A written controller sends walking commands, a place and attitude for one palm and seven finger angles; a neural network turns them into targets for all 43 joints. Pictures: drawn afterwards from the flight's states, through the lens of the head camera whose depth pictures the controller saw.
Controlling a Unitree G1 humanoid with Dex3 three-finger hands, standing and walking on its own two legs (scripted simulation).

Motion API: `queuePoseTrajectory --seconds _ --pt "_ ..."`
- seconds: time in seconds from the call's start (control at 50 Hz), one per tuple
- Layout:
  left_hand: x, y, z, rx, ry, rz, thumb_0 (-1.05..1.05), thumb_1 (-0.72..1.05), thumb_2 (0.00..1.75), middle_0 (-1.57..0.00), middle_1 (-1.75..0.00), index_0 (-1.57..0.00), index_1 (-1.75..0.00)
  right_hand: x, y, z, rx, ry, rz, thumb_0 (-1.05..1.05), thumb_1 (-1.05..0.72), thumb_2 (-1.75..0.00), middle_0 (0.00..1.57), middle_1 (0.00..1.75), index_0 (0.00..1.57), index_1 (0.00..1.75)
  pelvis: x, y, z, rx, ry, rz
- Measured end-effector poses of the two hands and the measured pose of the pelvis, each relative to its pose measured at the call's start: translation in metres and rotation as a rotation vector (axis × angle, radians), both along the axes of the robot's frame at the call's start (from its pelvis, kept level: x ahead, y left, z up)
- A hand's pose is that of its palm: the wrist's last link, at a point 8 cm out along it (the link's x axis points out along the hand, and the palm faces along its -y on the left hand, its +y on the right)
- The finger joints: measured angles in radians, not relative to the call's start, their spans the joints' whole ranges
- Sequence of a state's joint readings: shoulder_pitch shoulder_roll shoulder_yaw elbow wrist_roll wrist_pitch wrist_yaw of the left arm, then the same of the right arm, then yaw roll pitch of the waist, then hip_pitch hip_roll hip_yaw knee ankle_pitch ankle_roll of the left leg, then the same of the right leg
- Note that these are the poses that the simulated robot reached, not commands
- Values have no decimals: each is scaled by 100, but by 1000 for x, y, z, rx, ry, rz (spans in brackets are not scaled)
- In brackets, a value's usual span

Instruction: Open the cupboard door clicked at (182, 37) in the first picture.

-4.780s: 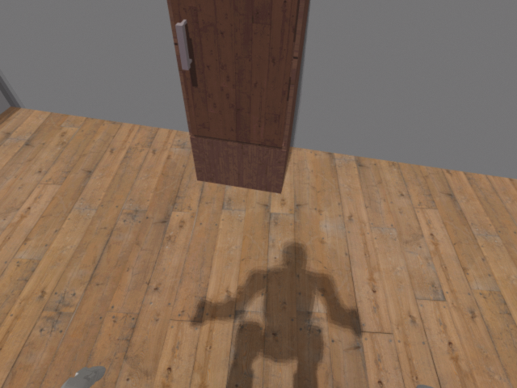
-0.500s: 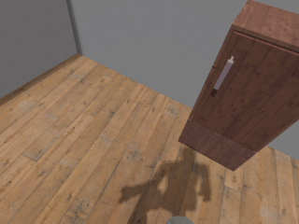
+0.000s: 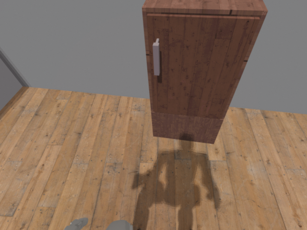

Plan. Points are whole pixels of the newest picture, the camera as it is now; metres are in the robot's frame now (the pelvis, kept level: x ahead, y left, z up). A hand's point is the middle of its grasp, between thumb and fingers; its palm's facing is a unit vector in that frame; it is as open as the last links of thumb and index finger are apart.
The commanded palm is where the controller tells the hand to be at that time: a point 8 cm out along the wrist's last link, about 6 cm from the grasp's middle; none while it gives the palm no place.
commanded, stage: turn to face it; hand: left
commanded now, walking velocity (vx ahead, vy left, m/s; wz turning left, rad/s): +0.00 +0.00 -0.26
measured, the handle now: (157, 57) +0.81 +0.01 -0.01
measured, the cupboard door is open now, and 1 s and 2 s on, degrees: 0 0 0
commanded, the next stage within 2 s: take the last steps up to it in 0.16 s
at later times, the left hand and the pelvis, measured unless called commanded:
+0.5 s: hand out of the picture +0.04 +0.25 -0.17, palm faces -0.10 -0.98 -0.18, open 7.4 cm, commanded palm none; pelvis +0.00 +0.04 +0.01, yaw -9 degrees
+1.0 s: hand (124, 227) +0.16 +0.10 -0.16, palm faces -0.13 -0.96 -0.23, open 7.1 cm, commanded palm none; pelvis +0.08 -0.07 +0.00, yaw -10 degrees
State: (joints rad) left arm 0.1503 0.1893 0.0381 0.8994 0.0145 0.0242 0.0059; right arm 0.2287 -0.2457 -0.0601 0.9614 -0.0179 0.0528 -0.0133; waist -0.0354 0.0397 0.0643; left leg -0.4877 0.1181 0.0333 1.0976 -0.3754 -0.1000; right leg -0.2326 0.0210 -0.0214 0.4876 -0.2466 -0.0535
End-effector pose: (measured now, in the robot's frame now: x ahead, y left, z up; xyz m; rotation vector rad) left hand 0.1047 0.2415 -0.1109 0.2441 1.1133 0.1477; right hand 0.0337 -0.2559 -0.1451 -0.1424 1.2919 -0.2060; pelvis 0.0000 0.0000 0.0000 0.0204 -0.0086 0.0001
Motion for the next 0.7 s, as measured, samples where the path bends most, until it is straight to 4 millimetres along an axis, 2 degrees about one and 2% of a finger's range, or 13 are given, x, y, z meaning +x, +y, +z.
queuePoseTrajectory --seconds 0.14,0.24,0.3,0.42,0.54,0.62,0.7 --pt "-25 3 -13 -36 51 8 1 91 90 -20 -30 -20 -30 23 14 9 -9 -78 6 1 -91 -90 20 30 20 30 -3 9 0 -14 -4 -44" --pt "-48 22 -32 -63 117 25 1 91 90 -20 -30 -20 -30 32 33 18 -39 -131 4 1 -91 -90 20 30 20 30 -5 27 -5 -33 -3 -76" --pt "-57 37 -45 -77 155 30 1 91 90 -20 -30 -20 -30 25 47 21 -60 -147 -1 0 -91 -90 20 30 20 30 -8 38 -9 -33 -8 -95" --pt "-66 52 -39 -83 220 -13 1 91 90 -20 -30 -20 -30 -10 65 32 -58 -99 -41 0 -91 -90 20 30 21 30 -7 46 3 -53 -4 -139" --pt "-59 51 -30 -72 258 -57 1 91 90 -20 -30 -20 -30 -57 64 32 -47 -13 -139 0 -91 -90 20 30 21 30 1 42 10 -54 14 -174" --pt "-38 33 -27 -66 264 -106 1 91 90 -20 -30 -20 -30 -94 60 29 -25 72 -209 0 -91 -90 20 30 21 30 7 29 11 -47 20 -195" --pt "0 0 -25 -65 225 -169 1 91 90 -20 -30 -19 -30 -128 51 23 11 171 -275 0 -91 -90 20 30 21 30 15 8 9 -36 24 -206"
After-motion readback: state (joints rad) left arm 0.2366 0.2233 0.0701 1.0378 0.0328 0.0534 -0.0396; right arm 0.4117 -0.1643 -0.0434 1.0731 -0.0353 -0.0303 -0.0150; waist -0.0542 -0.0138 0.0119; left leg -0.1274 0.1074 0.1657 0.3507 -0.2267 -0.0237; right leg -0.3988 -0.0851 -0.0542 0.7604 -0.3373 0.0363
